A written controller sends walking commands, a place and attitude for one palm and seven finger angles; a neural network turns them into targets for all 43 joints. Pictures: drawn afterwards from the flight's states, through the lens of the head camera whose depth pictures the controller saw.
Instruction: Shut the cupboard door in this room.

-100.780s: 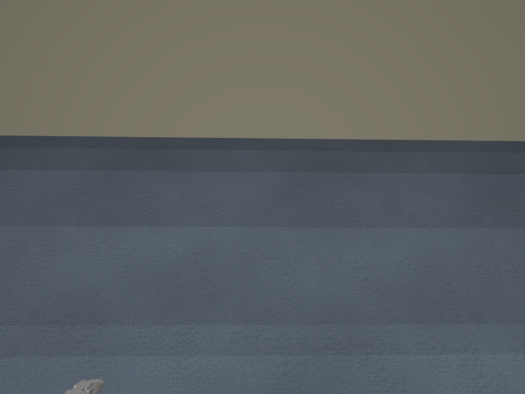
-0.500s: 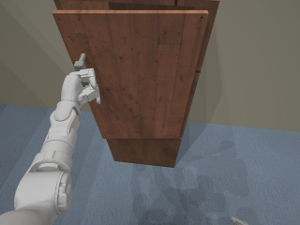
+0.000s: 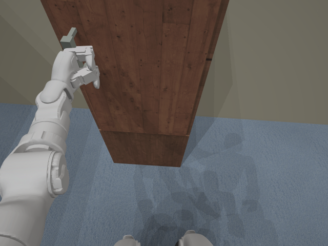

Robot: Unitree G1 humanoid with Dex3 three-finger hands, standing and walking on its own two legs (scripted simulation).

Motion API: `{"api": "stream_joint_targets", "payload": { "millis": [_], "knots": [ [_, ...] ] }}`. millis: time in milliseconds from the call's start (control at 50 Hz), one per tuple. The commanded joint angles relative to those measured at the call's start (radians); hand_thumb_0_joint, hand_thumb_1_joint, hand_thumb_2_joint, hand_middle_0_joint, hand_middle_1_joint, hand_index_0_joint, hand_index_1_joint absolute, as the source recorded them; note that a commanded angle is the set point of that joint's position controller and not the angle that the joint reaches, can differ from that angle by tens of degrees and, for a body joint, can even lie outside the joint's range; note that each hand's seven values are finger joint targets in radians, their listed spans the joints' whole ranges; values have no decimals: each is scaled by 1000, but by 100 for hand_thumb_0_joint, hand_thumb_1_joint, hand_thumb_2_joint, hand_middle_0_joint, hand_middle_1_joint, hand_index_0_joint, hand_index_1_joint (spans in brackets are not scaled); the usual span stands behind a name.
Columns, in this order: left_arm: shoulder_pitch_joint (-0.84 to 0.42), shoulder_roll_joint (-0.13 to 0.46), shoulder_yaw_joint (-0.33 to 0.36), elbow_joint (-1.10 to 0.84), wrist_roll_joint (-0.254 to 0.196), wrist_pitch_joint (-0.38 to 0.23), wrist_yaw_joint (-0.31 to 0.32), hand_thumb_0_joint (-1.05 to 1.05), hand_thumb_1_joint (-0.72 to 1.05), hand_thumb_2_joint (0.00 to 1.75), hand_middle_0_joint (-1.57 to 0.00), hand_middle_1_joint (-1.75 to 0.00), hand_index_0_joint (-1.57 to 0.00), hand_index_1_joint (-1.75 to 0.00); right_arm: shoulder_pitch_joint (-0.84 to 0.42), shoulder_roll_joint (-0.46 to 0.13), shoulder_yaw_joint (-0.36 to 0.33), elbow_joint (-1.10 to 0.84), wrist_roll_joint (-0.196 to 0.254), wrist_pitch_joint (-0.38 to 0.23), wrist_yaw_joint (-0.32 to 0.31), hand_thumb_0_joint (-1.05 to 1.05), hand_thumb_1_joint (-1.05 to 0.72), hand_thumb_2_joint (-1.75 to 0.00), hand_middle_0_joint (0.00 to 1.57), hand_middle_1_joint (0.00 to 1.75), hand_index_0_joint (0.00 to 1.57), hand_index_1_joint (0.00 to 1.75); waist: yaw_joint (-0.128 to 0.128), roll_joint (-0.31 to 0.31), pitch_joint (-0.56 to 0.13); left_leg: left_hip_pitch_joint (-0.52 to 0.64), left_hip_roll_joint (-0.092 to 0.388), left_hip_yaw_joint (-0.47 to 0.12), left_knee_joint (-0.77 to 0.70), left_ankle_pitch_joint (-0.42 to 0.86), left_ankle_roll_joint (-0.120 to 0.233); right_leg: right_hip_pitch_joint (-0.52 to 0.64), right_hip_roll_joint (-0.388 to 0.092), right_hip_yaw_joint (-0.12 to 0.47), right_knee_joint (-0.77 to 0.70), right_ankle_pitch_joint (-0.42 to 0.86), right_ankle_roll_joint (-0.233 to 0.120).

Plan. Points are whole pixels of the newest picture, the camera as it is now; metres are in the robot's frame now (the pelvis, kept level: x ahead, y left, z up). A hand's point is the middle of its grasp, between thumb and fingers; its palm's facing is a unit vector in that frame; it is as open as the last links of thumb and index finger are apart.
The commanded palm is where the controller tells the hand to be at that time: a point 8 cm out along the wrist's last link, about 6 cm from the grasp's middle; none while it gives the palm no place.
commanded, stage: pull the fist back off the door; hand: left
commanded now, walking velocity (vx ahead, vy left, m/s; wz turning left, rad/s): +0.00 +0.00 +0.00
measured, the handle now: (77, 55) +0.57 +0.19 +0.12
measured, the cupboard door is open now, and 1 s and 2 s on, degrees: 0 0 0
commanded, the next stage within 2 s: draw the hand back to the body in 0.96 s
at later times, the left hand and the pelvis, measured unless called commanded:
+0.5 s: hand (111, 67) +0.52 +0.10 +0.12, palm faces +0.06 -1.00 -0.01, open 3.1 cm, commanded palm +0.47 +0.16 +0.13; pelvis -0.01 +0.00 +0.00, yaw -2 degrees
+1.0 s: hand (97, 96) +0.43 +0.12 +0.13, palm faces +0.06 -1.00 -0.01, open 3.1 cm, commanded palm +0.40 +0.17 +0.13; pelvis +0.04 -0.01 +0.02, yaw -1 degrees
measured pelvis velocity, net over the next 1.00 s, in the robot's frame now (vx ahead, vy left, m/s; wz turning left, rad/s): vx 0.04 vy -0.01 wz -0.01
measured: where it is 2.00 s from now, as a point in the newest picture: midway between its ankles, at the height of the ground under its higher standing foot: outside the picture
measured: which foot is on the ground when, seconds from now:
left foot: down 0.00-1.00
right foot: down 0.00-1.00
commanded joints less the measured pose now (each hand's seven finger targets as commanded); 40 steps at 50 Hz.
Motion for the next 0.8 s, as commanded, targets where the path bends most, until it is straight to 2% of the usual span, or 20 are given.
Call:
{"api": "stream_joint_targets", "payload": {
  "millis": [0,60,80,120,180,200,260,280,340,400,460,480,500,540,560,620,640,680,740,780],
  "knots": [
    [-683,167,-35,-174,-5,-17,5,0,90,90,-130,-150,-130,-150,105,-176,-60,-68,5,-38,-21,0,-90,-90,20,30,20,30,-127,37,-275,188,-12,-64,-111,-29,18,-4,32,60,-131,11,-1],
    [-722,158,-58,-174,-8,-9,-3,0,90,90,-130,-150,-130,-150,103,-180,-54,-61,9,-57,-26,0,-90,-90,20,30,20,30,-139,56,-307,177,-5,-74,-110,-91,15,-31,27,61,-121,-37,4],
    [-748,137,118,-190,-90,7,177,0,90,90,-130,-150,-130,-150,83,-149,-52,-72,-5,-62,-26,0,-90,-90,20,30,20,30,-69,77,-311,132,-14,-99,-123,-143,1,-30,28,49,-125,-55,5],
    [-707,78,81,-209,-36,6,345,0,90,90,-130,-150,-130,-150,94,-147,-53,-79,-25,-75,-2,0,-90,-90,20,30,20,30,-94,38,-356,156,-5,-116,-141,-186,-3,-32,30,33,-108,-68,18],
    [-696,67,7,-176,94,-11,430,0,90,90,-130,-150,-130,-150,119,-150,-58,-69,-48,-69,32,0,-90,-90,20,30,20,30,-112,43,-356,150,-14,-88,-121,-150,5,-44,24,35,-103,-61,14],
    [-700,110,17,-172,125,-26,430,0,90,90,-130,-150,-130,-150,132,-156,-58,-72,-53,-64,35,0,-90,-90,20,30,20,30,-109,24,-369,138,-18,-89,-114,-129,9,-26,24,38,-100,-55,11],
    [-718,112,-29,-165,165,-53,390,0,90,90,-130,-150,-130,-150,121,-154,-60,-82,-50,-57,43,0,-90,-90,20,30,20,30,-109,65,-369,146,-17,-76,-110,-126,8,-25,20,52,-104,-59,4],
    [-699,100,-27,-156,145,-52,373,0,90,90,-130,-150,-130,-150,109,-154,-60,-90,-45,-55,41,0,-90,-90,20,30,20,30,-102,64,-369,151,-17,-73,-112,-132,7,-17,22,54,-108,-66,1],
    [-641,147,67,-151,63,-51,340,0,90,90,-130,-150,-130,-150,101,-155,-57,-109,-37,-53,31,0,-90,-90,20,30,20,30,-63,13,-397,119,-19,-51,-116,-94,8,81,27,65,-122,-48,2],
    [-516,219,140,-190,76,-77,345,0,90,90,-130,-150,-130,-150,108,-146,-60,-128,-39,-46,34,0,-90,-90,20,30,20,30,-11,13,-433,98,-19,-31,-114,-27,13,162,28,71,-115,6,2],
    [-379,191,139,-273,92,-100,351,0,90,90,-130,-150,-130,-150,107,-134,-71,-152,-39,-28,44,0,-90,-90,20,30,20,30,23,-6,-464,129,-14,-7,-118,76,13,232,33,66,-103,129,2],
    [-336,158,122,-305,86,-99,346,0,90,90,-130,-150,-130,-150,103,-130,-74,-162,-35,-21,46,0,-90,-90,20,30,20,30,31,0,-468,145,-15,3,-121,108,12,255,36,65,-105,169,1],
    [-297,148,128,-320,74,-96,343,0,90,90,-130,-150,-130,-150,108,-129,-78,-167,-33,-13,45,0,-90,-90,20,30,20,30,36,-40,-469,150,-15,6,-124,134,14,290,38,63,-108,203,2],
    [-248,128,126,-418,51,-87,330,0,90,90,-130,-150,-130,-150,92,-128,-87,-176,-23,-3,42,0,-90,-90,20,30,20,30,47,-23,-476,195,-15,15,-137,179,13,318,43,61,-116,264,2],
    [-216,85,95,-466,40,-79,321,0,90,90,-130,-150,-130,-150,81,-123,-88,-183,-18,0,42,0,-90,-90,20,30,20,30,46,-17,-470,221,-15,20,-140,204,14,325,46,59,-122,295,1],
    [-137,42,68,-615,15,-64,315,0,90,90,-130,-150,-130,-150,58,-113,-94,-182,-7,2,35,0,-90,-90,20,30,20,30,57,22,-449,307,-10,22,-149,296,13,329,51,48,-131,371,-2],
    [-111,-9,27,-655,9,-55,310,0,90,90,-130,-150,-130,-150,45,-107,-93,-183,-7,-2,35,0,-90,-90,20,30,20,30,52,30,-434,329,-9,23,-153,313,12,324,50,43,-135,384,-1],
    [-41,-30,15,-705,1,-38,311,0,90,90,-130,-150,-130,-150,29,-102,-94,-179,-4,-4,33,0,-90,-90,20,30,20,30,64,3,-396,339,-7,21,-165,327,12,337,50,39,-144,400,-1],
    [60,-81,-22,-808,-3,-11,313,0,90,90,-130,-150,-130,-150,-4,-91,-93,-184,1,-12,31,0,-90,-90,20,30,20,30,81,35,-393,398,-5,19,-173,408,8,352,45,31,-141,450,-3],
    [127,-106,-38,-837,-8,16,313,0,90,90,-130,-150,-130,-150,-31,-86,-88,-190,5,-15,30,0,-90,-90,20,30,20,30,85,-11,-346,386,-7,21,-184,397,8,367,40,28,-153,463,-1]
  ]
}}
